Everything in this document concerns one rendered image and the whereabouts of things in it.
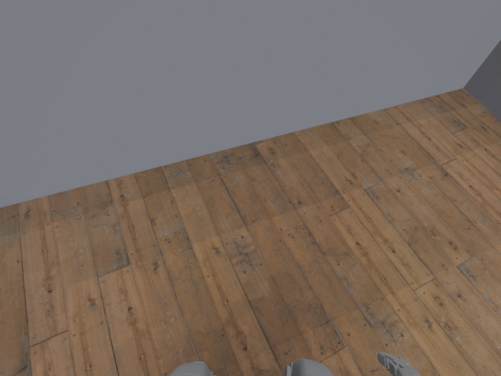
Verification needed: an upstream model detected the robot right hand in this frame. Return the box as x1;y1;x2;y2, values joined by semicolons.
377;352;420;376

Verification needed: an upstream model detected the right robot thigh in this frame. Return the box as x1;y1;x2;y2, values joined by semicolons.
284;359;334;376

